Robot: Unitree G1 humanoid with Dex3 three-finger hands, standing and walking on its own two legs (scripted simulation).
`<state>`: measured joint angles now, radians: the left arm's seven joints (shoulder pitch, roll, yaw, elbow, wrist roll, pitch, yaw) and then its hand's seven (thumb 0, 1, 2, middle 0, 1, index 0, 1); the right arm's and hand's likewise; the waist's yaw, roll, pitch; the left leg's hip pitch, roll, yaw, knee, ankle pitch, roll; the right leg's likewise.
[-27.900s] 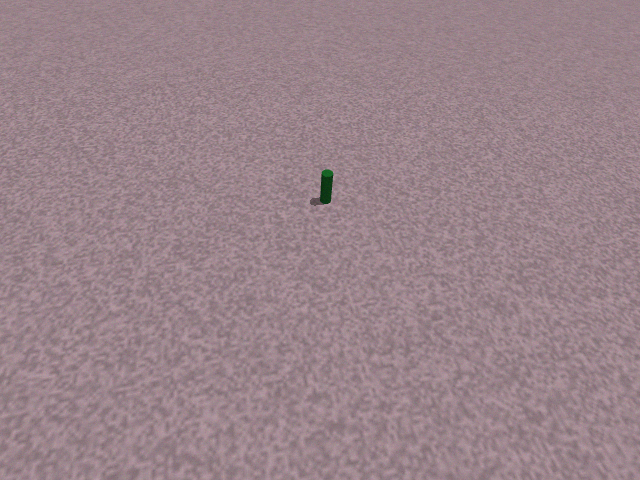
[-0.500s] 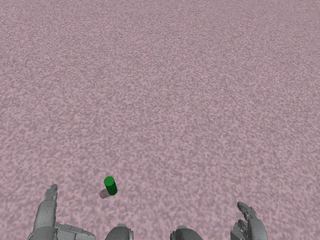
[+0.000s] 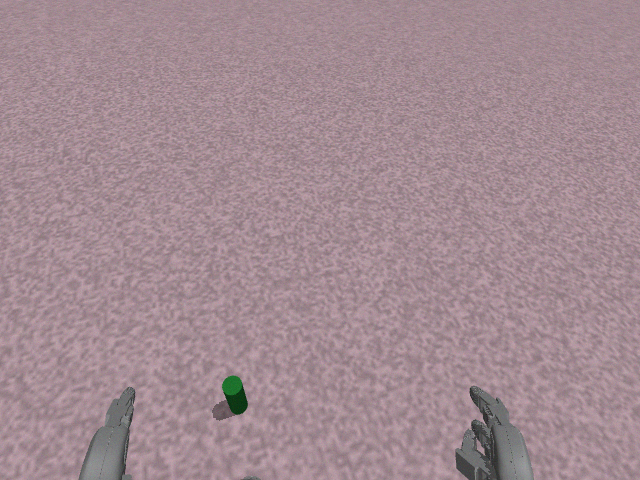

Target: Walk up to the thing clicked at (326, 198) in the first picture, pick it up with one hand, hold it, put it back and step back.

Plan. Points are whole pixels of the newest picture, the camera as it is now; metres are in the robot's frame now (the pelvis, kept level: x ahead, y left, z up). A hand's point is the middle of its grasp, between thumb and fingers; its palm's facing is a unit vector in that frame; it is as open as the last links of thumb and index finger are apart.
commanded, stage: home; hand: left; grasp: from the side
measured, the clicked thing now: (235, 395) +0.44 +0.20 -0.64
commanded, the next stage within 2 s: stand in 1.36 s
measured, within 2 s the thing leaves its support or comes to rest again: neither
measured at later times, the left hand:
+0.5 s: hand (167, 472) +0.16 +0.17 -0.06, palm faces +0.09 -0.95 -0.29, open 17.4 cm
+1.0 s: hand (169, 468) +0.16 +0.17 -0.05, palm faces +0.09 -0.95 -0.28, open 17.3 cm
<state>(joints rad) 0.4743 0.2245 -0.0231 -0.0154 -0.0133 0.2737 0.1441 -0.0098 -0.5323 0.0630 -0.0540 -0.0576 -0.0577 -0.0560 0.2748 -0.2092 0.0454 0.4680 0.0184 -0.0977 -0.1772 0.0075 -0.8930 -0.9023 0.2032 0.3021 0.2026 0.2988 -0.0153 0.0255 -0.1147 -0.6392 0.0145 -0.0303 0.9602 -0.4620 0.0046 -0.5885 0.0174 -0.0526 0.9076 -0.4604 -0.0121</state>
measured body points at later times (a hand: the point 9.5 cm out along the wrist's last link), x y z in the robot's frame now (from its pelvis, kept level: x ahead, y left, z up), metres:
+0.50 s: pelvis -0.01 -0.01 +0.00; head +0.01 -0.01 +0.45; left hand +0.15 +0.22 -0.03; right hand +0.15 -0.25 -0.07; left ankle +0.01 +0.11 -0.69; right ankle +0.00 -0.12 -0.69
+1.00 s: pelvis -0.01 -0.01 +0.00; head +0.02 -0.01 +0.45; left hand +0.15 +0.22 -0.03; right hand +0.15 -0.25 -0.07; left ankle +0.01 +0.11 -0.69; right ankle +0.00 -0.12 -0.69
